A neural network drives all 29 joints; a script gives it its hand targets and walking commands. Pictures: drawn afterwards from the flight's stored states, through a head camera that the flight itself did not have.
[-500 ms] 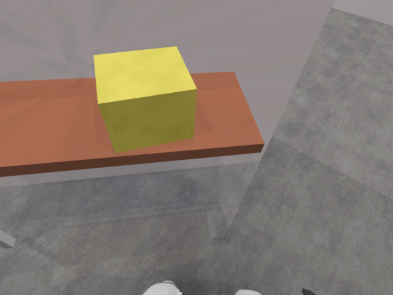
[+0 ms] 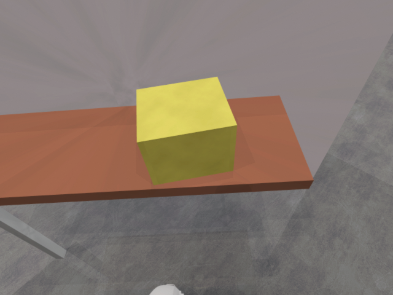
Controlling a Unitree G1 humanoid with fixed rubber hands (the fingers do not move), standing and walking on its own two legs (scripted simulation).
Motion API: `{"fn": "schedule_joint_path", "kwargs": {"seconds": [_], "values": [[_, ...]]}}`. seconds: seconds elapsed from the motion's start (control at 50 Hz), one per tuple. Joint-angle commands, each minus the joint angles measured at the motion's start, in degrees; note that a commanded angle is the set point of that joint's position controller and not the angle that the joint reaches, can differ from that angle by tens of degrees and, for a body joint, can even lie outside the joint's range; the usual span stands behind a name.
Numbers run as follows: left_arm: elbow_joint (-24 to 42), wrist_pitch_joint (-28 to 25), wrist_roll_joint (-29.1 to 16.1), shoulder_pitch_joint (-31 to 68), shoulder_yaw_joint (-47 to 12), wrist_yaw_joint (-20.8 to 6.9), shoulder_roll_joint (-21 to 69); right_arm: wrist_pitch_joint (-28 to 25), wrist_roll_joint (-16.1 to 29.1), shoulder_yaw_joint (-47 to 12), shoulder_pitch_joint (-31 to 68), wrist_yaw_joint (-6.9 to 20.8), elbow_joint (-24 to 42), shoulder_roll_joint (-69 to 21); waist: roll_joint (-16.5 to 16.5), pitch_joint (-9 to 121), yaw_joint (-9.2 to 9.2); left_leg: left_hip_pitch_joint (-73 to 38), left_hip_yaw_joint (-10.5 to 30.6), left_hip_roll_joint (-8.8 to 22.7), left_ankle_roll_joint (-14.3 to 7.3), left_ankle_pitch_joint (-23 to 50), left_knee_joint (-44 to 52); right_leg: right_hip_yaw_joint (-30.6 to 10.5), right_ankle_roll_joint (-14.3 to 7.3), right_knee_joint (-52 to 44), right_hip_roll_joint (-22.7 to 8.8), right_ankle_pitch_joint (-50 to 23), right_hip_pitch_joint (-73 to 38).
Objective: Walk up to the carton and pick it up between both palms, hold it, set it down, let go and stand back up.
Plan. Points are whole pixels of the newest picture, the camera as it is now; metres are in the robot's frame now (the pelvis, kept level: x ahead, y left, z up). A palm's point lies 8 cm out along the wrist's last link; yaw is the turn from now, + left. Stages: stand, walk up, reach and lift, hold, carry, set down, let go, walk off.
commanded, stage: walk up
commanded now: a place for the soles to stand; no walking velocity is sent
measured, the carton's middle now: (185, 130) +0.54 +0.04 +0.00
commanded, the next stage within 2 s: none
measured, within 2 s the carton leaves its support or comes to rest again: neither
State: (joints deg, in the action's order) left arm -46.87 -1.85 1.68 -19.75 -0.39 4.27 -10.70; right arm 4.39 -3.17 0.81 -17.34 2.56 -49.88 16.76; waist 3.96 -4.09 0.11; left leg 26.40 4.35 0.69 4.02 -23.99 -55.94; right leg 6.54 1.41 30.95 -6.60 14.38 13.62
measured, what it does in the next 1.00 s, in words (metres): steps on the spot: left foot, then right foot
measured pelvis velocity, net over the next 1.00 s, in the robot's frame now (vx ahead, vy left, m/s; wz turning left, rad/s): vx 0.02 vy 0.05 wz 0.00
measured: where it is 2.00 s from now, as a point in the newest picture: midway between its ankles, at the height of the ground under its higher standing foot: outside the picture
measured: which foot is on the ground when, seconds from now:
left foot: up 0.00-0.12, down 0.14-1.00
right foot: down 0.00-0.16, up 0.18-0.44, down 0.46-0.96, up 0.98-1.00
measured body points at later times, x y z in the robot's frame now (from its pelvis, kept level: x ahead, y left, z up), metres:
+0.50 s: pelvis +0.02 +0.07 -0.01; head +0.02 +0.08 +0.44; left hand +0.04 +0.33 -0.16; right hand +0.15 -0.18 -0.12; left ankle +0.07 +0.19 -0.73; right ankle +0.02 -0.06 -0.74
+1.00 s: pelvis +0.02 +0.05 +0.00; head +0.03 +0.06 +0.45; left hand +0.06 +0.32 -0.14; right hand +0.06 -0.21 -0.13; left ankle +0.07 +0.19 -0.73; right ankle +0.01 -0.07 -0.72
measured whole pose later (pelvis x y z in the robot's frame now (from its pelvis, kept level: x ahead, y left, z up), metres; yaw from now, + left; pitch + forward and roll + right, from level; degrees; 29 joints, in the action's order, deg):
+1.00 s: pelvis +0.02 +0.05 +0.00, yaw +0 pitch +0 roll +0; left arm -53.7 1.4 3.5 -18.4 -1.0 -1.9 -16.9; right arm -0.3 -1.7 -1.1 -18.1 -2.0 -53.0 14.6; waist -0.7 -0.1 -0.8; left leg 18.8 2.2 1.6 -1.3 -18.1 -32.1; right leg 0.9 0.4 36.5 0.0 28.0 15.8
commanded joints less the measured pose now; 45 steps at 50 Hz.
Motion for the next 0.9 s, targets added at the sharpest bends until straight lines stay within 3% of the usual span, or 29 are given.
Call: {"fn": "schedule_joint_path", "kwargs": {"seconds": [0.0, 0.02, 0.04, 0.08, 0.1, 0.12, 0.14, 0.16, 0.18, 0.2, 0.24, 0.26, 0.32, 0.34, 0.38, 0.42, 0.44, 0.46, 0.48, 0.5, 0.52, 0.54, 0.6, 0.62, 0.66, 0.72, 0.8, 0.86, 0.88], "values": [[2.47, -0.81, 0.35, -0.09, 2.21, -2.66, -9.65, -2.65, 1.45, -0.4, 1.89, -1.59, 3.45, 0.07, -18.12, 2.69, 1.93, -1.8, -5.3, -1.29, 0.83, 4.28, 13.32, -2.24, -8.18, -6.1, -2.81, -15.44, -2.3], [2.05, -0.65, -0.2, -0.1, 2.35, -3.35, -11.61, -3.49, 1.71, 0.02, 1.96, -2.23, 3.22, 0.25, -16.76, 3.43, 1.62, -5.21, -6.19, -1.87, 0.45, 7.78, 13.12, -2.31, -8.3, -5.83, -5.42, -23.7, 0.99], [1.48, 0.0, -0.06, 0.82, 2.76, -3.74, -12.8, -4.03, 1.7, -0.92, 2.31, -2.68, 3.35, -0.8, -17.87, 4.3, 1.89, -7.74, -9.51, -2.85, -0.38, 11.56, 17.64, -1.42, -7.71, -2.79, -4.82, -26.25, 0.3], [1.28, 1.17, -0.27, 2.88, 3.09, -4.54, -14.45, -4.81, 1.91, 0.01, -0.92, -3.12, 2.52, 1.18, -14.57, 7.88, -0.75, -15.56, -8.86, -2.68, -1.05, 21.27, 23.63, -0.54, -5.72, -0.45, -5.21, -20.01, 1.82], [1.57, 1.34, -0.51, 3.0, 2.25, -4.64, -12.62, -5.13, 2.02, 0.38, -2.34, -3.45, 3.0, 3.12, -14.07, 8.04, -0.54, -17.75, -5.07, -0.25, -1.47, 24.41, 25.91, -1.9, -4.25, 2.14, -4.52, -16.47, 3.0], [2.04, 1.84, 0.02, 1.35, 1.43, -4.87, -10.36, -5.23, 2.39, 1.25, -2.81, -3.27, 2.38, 6.4, -5.37, 8.24, -0.29, -19.39, 3.39, 7.1, -3.43, 31.75, 27.81, -0.05, -1.41, 6.68, -0.82, -2.95, 6.54], [1.48, 2.71, 0.26, -2.06, -0.17, -4.54, -6.35, -5.04, 2.75, 1.98, -2.56, -3.44, 3.29, 10.05, 4.4, 8.74, 0.34, -19.03, 13.64, 14.27, -7.91, 31.33, 31.84, -0.8, 0.15, 13.31, 2.61, 15.07, 7.69], [-0.05, 4.21, -0.05, -0.88, 0.11, -3.4, -7.19, -4.7, 3.77, 2.36, -3.18, -3.88, 3.68, 10.95, 7.69, 6.05, -1.5, -14.03, 19.76, 17.48, -12.43, 20.94, 35.15, -2.62, 0.1, 18.73, 2.85, 21.58, 8.08], [-0.2, 4.79, -0.23, -0.73, 0.07, -3.12, -7.93, -4.66, 3.43, 1.73, -2.7, -4.58, 2.8, 9.25, 7.47, 2.02, -1.09, -11.9, 20.51, 17.28, -13.15, 18.6, 36.71, -5.03, -0.44, 21.56, 2.33, 22.39, 10.83], [-1.21, 4.99, -0.63, -0.99, 0.38, -3.32, -8.13, -4.95, 3.08, 1.61, -1.16, -4.78, 2.4, 8.79, 7.19, 0.25, -0.54, -10.16, 17.96, 16.54, -11.61, 18.16, 37.15, -7.51, -1.43, 20.15, 1.71, 20.64, 10.49], [-2.47, 4.47, -1.06, -2.89, 0.11, -3.48, -7.87, -5.25, 2.08, 0.67, 4.4, -5.15, 3.38, 6.33, 11.12, 2.47, 1.71, -11.74, 10.81, 12.38, -11.16, 18.68, 36.5, -8.87, -1.14, 16.26, 1.68, 16.72, 8.05], [-3.08, 4.05, -1.24, -3.14, 0.53, -3.4, -9.67, -5.25, 2.1, 0.32, 5.77, -4.98, 4.14, 5.77, 12.08, 4.49, 1.66, -12.98, 10.1, 11.7, -11.74, 23.55, 34.65, -8.02, -1.08, 15.2, 3.14, 14.83, 7.43], [-5.49, 3.58, -0.59, -3.91, 1.14, -3.47, -10.92, -5.07, 1.8, 0.51, 6.25, -4.58, 4.41, 6.15, 9.93, 7.03, 0.86, -14.01, 8.22, 10.84, -12.02, 18.49, 33.52, -5.19, -0.05, 12.01, 5.02, 12.64, 4.41], [-4.64, 3.51, -0.31, -2.33, 0.97, -3.67, -10.12, -4.95, 2.02, 0.36, 7.07, -4.97, 5.11, 5.28, 6.71, 5.14, 0.86, -13.31, 8.72, 11.79, -12.44, 17.43, 33.25, -5.21, 0.1, 8.2, 4.66, 11.28, 4.7], [-4.13, 3.0, -0.05, -1.69, 0.75, -3.56, -8.72, -4.43, 2.34, 0.42, 7.86, -4.87, 4.92, 6.22, 4.5, 4.42, 1.78, -7.87, 7.98, 10.5, -10.38, 14.5, 32.78, -5.46, -0.96, -2.27, 4.41, 0.95, -2.42], [-4.86, 2.57, -0.36, -3.21, 1.05, -3.62, -9.03, -4.33, 2.1, 0.51, 7.25, -4.88, 4.77, 6.21, 0.14, 5.96, 1.45, -8.14, 6.87, 9.82, -9.84, 15.08, 29.64, -7.12, -2.1, -3.1, 3.28, -4.1, -3.94], [-3.82, 2.27, -0.16, -2.49, 0.98, -3.86, -10.7, -4.17, 1.83, 0.08, 7.09, -4.56, 5.01, 4.75, -2.02, 4.57, 0.31, -6.64, 4.39, 6.34, -8.44, 10.41, 26.62, -12.52, -2.92, -5.95, -0.66, -5.2, -2.98], [-3.74, 2.35, -1.06, 1.01, 1.76, -3.99, -14.23, -4.28, 2.44, -1.08, 6.47, -4.41, 5.03, 1.06, -10.02, 3.33, -1.08, -9.35, -0.67, 1.63, -6.35, 7.15, 24.19, -16.65, -5.34, -9.35, -3.2, -4.78, 2.49], [-3.24, 2.36, -1.37, 3.74, 1.66, -4.16, -13.72, -4.39, 2.26, -1.51, 7.85, -4.34, 4.99, 0.26, -9.78, 2.08, -1.36, -14.41, -2.15, 0.6, -6.04, 7.32, 23.73, -18.52, -6.77, -12.18, -4.25, 2.32, 9.62], [-4.09, 2.52, -1.45, 4.37, 1.33, -4.42, -12.77, -4.71, 2.08, -1.52, 7.01, -4.44, 4.06, 1.11, -10.46, 0.63, -1.54, -16.32, -1.35, 0.99, -6.28, 7.88, 25.02, -17.14, -5.57, -13.69, -2.57, 9.16, 11.62], [-3.88, 2.78, -1.03, 5.21, 1.17, -4.4, -13.46, -5.11, 1.82, -1.26, 6.51, -4.26, 3.82, 1.64, -10.68, 0.55, -1.22, -14.29, -0.02, 2.11, -6.79, 9.56, 25.7, -15.93, -5.36, -12.98, -1.39, 9.78, 10.1], [-3.35, 2.71, -0.97, 4.0, 0.46, -4.45, -12.42, -5.23, 2.01, -1.28, 6.37, -4.34, 3.53, 2.71, -6.68, -1.6, -0.69, -14.09, 0.28, 2.35, -7.06, 10.28, 25.93, -16.8, -4.93, -13.28, -0.92, 9.44, 11.0], [-4.21, 2.52, -1.21, 2.96, 0.98, -4.5, -12.59, -5.9, 1.46, -1.02, 5.53, -4.41, 2.8, 4.45, -7.61, 4.43, -0.23, -13.4, 1.54, 4.08, -7.77, 12.01, 27.92, -13.5, -4.67, -8.45, 0.73, -0.52, 3.44], [-4.56, 2.34, -1.56, 1.78, 0.88, -4.45, -12.41, -6.07, 1.47, -0.51, 5.97, -4.47, 2.49, 4.94, -4.75, 3.7, -0.14, -13.71, 2.85, 4.8, -7.8, 11.31, 29.82, -12.61, -4.04, -6.96, 1.96, 0.88, 3.8], [-5.29, 2.48, -0.99, 1.98, 0.65, -4.65, -11.47, -5.97, 2.19, -0.34, 4.73, -4.44, 2.1, 6.33, -3.15, 3.12, 0.32, -10.75, 5.76, 6.59, -7.88, 5.59, 34.14, -10.35, -3.08, -4.49, 3.56, 3.87, 2.55], [-5.49, 2.27, -1.22, -0.04, 0.45, -4.54, -10.95, -5.38, 1.96, -0.53, 5.97, -4.25, 1.63, 6.84, 2.12, 1.47, 1.48, -5.87, 7.39, 8.23, -8.88, 0.82, 37.61, -11.28, -3.2, -3.46, 3.69, 4.46, 0.15], [-5.99, 2.22, -0.66, 0.51, 0.29, -4.57, -11.49, -5.44, 2.06, -0.68, 4.9, -4.18, 0.8, 6.59, -1.3, 1.49, 0.52, -8.94, 5.5, 7.02, -8.25, 1.51, 35.68, -12.69, -3.36, -5.56, 3.06, 4.74, 2.69], [-7.09, 1.92, -0.77, -0.68, 0.16, -4.55, -10.79, -5.29, 2.65, -1.19, 4.58, -4.11, -0.23, 5.81, -0.93, 2.91, 0.52, -10.3, 7.05, 7.95, -8.88, -1.72, 37.4, -11.96, -3.07, -5.28, 3.48, 5.11, 2.59], [-5.92, 2.19, 2.09, -1.93, 1.56, -5.68, -14.01, -5.46, 1.05, 0.13, -4.85, -4.64, -1.36, 7.35, -1.72, 5.41, -1.08, -13.35, 13.65, 9.53, -12.21, -14.98, 36.88, -9.48, -3.01, -0.94, 4.46, 20.35, 4.93]]}}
